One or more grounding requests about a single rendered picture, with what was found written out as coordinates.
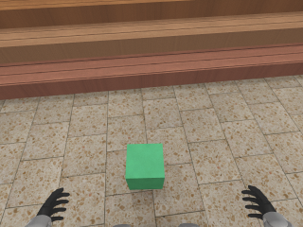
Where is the carton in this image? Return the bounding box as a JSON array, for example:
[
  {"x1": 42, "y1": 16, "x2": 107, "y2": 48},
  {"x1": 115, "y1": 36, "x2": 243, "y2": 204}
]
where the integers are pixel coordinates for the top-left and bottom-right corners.
[{"x1": 125, "y1": 143, "x2": 165, "y2": 190}]

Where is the robot right hand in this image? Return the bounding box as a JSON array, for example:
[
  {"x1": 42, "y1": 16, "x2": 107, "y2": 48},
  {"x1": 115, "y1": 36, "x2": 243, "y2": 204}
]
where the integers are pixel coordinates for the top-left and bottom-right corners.
[{"x1": 241, "y1": 185, "x2": 276, "y2": 220}]

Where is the robot left hand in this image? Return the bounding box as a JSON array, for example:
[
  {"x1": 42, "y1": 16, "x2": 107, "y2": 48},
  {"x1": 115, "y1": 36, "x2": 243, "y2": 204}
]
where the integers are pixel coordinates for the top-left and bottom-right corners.
[{"x1": 36, "y1": 187, "x2": 70, "y2": 222}]

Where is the robot left forearm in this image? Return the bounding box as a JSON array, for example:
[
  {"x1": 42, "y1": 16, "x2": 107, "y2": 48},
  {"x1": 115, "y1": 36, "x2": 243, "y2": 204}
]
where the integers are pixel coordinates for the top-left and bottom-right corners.
[{"x1": 25, "y1": 215, "x2": 52, "y2": 227}]

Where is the robot right forearm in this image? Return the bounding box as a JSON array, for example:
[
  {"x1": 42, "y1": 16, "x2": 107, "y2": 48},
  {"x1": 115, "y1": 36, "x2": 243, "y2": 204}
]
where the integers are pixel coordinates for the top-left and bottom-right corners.
[{"x1": 262, "y1": 211, "x2": 294, "y2": 227}]

